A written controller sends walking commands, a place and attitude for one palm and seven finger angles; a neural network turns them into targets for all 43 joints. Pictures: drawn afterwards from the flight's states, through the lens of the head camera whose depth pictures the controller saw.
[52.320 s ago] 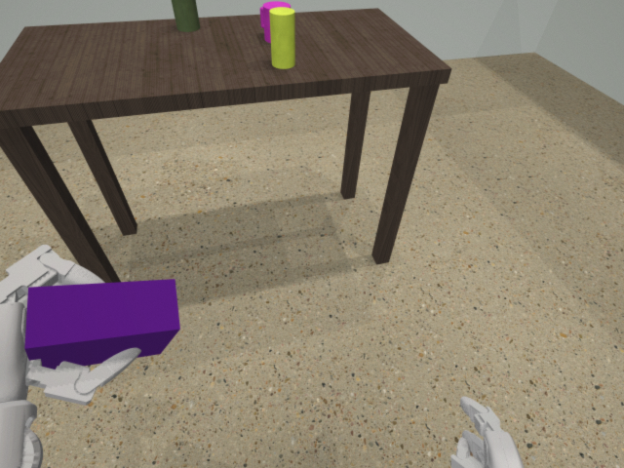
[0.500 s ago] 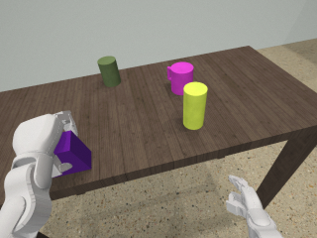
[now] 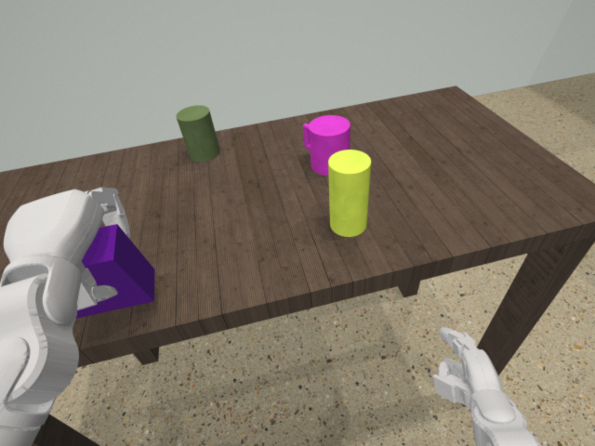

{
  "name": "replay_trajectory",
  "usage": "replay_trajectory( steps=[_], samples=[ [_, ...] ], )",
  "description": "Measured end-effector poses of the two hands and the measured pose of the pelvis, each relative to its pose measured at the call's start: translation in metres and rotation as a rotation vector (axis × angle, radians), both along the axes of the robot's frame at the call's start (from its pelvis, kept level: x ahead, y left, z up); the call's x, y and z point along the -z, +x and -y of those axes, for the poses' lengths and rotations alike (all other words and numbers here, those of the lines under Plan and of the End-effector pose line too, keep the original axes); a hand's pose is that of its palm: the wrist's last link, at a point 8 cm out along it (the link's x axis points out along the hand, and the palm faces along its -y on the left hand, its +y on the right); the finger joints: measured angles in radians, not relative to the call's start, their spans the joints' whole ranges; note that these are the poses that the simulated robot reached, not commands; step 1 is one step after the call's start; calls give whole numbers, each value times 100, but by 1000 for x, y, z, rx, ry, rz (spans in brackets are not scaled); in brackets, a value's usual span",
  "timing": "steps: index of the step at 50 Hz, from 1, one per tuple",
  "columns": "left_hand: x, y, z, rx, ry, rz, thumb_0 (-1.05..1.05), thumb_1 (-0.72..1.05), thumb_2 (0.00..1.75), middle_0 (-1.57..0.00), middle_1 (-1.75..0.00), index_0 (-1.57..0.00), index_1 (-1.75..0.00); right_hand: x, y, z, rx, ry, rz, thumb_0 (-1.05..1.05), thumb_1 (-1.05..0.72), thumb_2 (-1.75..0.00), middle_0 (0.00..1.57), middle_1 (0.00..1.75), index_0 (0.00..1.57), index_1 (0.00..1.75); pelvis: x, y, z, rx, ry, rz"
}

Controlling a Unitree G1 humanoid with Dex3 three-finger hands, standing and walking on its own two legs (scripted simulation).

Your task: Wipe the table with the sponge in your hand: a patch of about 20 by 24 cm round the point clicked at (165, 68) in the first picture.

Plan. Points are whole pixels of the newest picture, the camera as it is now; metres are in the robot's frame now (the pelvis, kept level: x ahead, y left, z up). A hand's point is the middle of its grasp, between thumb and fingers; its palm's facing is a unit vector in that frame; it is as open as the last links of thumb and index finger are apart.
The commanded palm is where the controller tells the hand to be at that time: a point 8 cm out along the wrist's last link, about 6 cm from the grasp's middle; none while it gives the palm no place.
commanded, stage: lift the sponge slowly off the table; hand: left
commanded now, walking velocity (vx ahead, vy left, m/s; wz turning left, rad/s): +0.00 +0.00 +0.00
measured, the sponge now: (102, 280) +0.24 +0.31 +0.13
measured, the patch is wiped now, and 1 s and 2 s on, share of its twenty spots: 0.95 0.95 0.95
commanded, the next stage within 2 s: bring the sponge back beside the body in 1.02 s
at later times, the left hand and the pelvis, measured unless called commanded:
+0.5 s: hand (90, 219) +0.27 +0.30 +0.21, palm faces +0.17 -0.05 -0.98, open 9.4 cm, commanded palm +0.21 +0.30 +0.29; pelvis -0.01 +0.00 +0.00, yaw +0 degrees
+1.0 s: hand (72, 190) +0.27 +0.30 +0.25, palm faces +0.31 -0.08 -0.95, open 9.4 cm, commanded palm +0.21 +0.30 +0.32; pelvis -0.01 +0.02 +0.00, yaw +0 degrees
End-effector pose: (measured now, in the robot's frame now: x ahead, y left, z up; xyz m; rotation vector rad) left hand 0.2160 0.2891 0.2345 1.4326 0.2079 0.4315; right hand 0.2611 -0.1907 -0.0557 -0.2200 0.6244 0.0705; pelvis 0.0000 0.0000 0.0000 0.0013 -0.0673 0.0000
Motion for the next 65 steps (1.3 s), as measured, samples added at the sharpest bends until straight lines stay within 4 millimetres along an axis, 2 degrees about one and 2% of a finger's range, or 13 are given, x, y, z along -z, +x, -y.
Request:
replay_trajectory(
  steps=[6,14,21,26,34,40,45,50,54,58,65],
  samples=[
    [-10,5,6,25,35,12,0,-49,107,-81,-141,-84,-142,3,-6,-1,-5,11,-4,1,-90,-90,20,30,20,30,0,-4,3,2,3,3],
    [-21,16,-6,-27,32,18,0,-49,107,-81,-141,-84,-142,6,-14,1,-3,16,-16,1,-90,-90,20,30,20,30,0,-8,6,-1,3,-1],
    [-23,22,-3,5,31,-4,0,-49,107,-81,-142,-84,-142,8,-15,5,12,4,-17,1,-90,-90,20,30,20,30,0,-7,3,2,3,-7],
    [-31,23,0,36,42,22,0,-49,107,-81,-141,-84,-142,7,-12,4,14,1,-14,1,-90,-90,20,30,20,30,0,-5,-1,3,2,-7],
    [-50,16,-11,19,36,92,0,-49,107,-81,-141,-84,-142,2,-5,-8,-1,15,-7,1,-90,-90,20,30,20,30,0,-2,-7,5,-1,-13],
    [-51,11,-19,2,5,103,0,-49,107,-81,-142,-84,-142,-1,-1,-21,-24,17,0,1,-90,-90,20,30,20,30,0,-4,-13,-3,-5,-12],
    [-51,14,-16,26,-7,111,0,-49,107,-81,-141,-84,-142,-3,3,-35,-48,18,9,1,-90,-90,20,30,20,30,-1,-7,-17,-11,-6,-8],
    [-62,21,-9,62,8,156,0,-50,107,-81,-141,-84,-142,-6,4,-48,-64,34,18,1,-90,-90,20,30,20,30,-2,-8,-21,-6,-6,-6],
    [-71,26,-6,71,3,191,0,-50,107,-81,-141,-84,-142,-6,1,-51,-56,46,10,1,-90,-90,20,30,19,29,-2,-8,-24,2,-5,-11],
    [-70,30,-8,65,-18,190,0,-50,107,-81,-141,-84,-142,-5,-3,-49,-51,52,-2,1,-90,-90,20,30,19,29,-3,-7,-26,10,-5,-18],
    [-50,24,-5,77,-68,148,0,-49,107,-81,-142,-84,-142,-1,-8,-40,-38,39,-26,1,-90,-90,20,30,20,29,-2,-5,-26,18,-4,-22]
  ],
)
